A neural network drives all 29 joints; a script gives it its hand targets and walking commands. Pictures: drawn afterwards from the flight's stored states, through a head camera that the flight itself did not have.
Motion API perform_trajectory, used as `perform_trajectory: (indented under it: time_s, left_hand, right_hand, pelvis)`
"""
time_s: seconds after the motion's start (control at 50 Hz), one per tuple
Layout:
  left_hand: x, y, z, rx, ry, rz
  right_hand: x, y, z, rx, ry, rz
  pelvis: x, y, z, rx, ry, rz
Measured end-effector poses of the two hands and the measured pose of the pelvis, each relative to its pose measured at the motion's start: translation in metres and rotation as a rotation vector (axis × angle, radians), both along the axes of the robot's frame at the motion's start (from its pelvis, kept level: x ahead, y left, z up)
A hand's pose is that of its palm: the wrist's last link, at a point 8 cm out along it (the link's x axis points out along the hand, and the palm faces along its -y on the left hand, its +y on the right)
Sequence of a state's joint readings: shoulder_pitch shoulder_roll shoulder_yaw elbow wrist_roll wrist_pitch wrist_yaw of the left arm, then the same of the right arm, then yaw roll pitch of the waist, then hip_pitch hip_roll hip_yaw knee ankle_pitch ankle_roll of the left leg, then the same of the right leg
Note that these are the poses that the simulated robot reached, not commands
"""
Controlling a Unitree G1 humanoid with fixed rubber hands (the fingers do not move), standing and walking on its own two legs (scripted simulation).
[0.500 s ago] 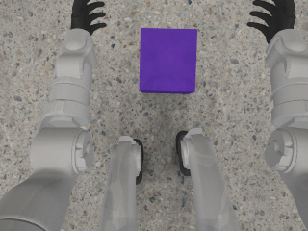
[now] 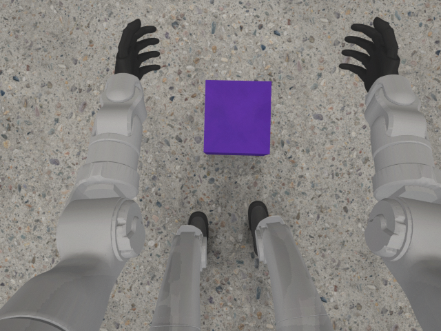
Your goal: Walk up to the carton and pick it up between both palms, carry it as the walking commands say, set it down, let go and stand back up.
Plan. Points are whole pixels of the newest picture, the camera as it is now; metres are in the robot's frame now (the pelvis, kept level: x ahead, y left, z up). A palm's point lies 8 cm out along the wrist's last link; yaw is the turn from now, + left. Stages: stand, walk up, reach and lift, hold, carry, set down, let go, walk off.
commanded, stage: let go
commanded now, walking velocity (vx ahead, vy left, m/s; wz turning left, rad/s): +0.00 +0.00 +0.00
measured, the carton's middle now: (236, 120) +0.51 -0.05 -0.60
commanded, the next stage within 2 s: stand in 1.24 s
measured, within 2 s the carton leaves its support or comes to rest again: neither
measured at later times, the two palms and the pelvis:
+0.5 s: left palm (77, 165) +0.37 +0.19 -0.02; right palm (426, 158) +0.34 -0.25 -0.01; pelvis +0.05 +0.00 +0.07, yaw -1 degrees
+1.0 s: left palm (4, 285) +0.24 +0.24 +0.04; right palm out of the picture +0.23 -0.22 +0.04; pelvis +0.08 +0.01 +0.11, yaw -1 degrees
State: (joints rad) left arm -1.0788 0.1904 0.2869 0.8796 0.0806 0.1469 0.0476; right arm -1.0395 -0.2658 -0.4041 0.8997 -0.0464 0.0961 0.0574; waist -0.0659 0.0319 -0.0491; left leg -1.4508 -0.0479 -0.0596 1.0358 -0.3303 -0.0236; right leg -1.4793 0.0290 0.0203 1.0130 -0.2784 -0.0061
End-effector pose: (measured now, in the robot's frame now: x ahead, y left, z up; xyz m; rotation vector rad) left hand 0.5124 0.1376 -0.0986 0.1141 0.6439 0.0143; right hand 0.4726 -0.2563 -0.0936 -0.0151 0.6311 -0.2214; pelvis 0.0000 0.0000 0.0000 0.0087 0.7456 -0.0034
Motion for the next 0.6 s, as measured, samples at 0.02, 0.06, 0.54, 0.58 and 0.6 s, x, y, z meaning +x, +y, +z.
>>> perform_trajectory:
  time_s: [0.02, 0.06, 0.54, 0.58, 0.6]
  left_hand:
    - [-0.001, 0.001, 0.0, 0.003, 0.003, 0.0]
    - [-0.004, 0.003, -0.002, 0.015, 0.008, -0.001]
    - [-0.156, 0.058, 0.085, 0.08, 0.094, 0.009]
    - [-0.169, 0.063, 0.093, 0.08, 0.098, 0.009]
    - [-0.175, 0.065, 0.096, 0.081, 0.099, 0.008]
  right_hand:
    - [-0.001, 0.001, 0.0, -0.003, 0.003, 0.004]
    - [-0.003, 0.002, 0.0, -0.011, 0.01, 0.013]
    - [-0.148, 0.006, 0.089, -0.087, 0.139, 0.147]
    - [-0.163, 0.011, 0.096, -0.082, 0.143, 0.148]
    - [-0.171, 0.013, 0.099, -0.08, 0.146, 0.148]
  pelvis:
    - [0.001, 0.0, 0.002, 0.0, -0.001, 0.0]
    - [0.002, 0.0, 0.005, -0.001, -0.002, -0.001]
    - [0.053, 0.001, 0.08, -0.007, -0.339, -0.007]
    - [0.057, 0.002, 0.085, -0.01, -0.382, -0.007]
    - [0.059, 0.002, 0.087, -0.011, -0.405, -0.007]
